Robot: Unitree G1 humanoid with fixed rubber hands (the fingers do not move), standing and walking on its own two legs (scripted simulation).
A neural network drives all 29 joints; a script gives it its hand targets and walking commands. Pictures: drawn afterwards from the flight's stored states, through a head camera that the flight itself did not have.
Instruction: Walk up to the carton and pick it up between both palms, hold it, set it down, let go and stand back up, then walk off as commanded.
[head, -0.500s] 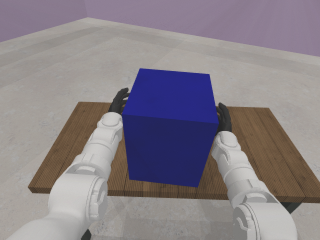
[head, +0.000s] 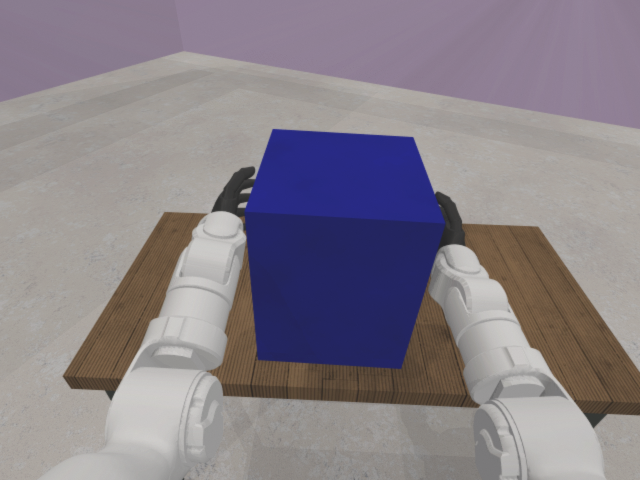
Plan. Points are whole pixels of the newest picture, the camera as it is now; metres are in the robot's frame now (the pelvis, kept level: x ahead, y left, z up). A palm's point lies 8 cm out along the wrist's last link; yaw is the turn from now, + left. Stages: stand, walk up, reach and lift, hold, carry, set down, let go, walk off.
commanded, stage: reach and lift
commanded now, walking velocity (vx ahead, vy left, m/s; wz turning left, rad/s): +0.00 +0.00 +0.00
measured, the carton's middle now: (336, 247) +0.41 +0.00 +0.13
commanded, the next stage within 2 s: hold in 0.92 s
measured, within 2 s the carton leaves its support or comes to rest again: neither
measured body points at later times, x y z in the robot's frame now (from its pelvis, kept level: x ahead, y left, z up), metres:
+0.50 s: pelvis +0.00 +0.00 +0.00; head -0.05 +0.01 +0.45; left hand +0.40 +0.15 +0.19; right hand +0.40 -0.14 +0.17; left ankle +0.04 +0.13 -0.75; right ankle +0.02 -0.16 -0.75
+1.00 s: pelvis +0.00 +0.00 +0.00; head -0.06 +0.01 +0.45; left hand +0.39 +0.15 +0.21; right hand +0.39 -0.14 +0.19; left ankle +0.04 +0.13 -0.75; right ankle +0.02 -0.16 -0.75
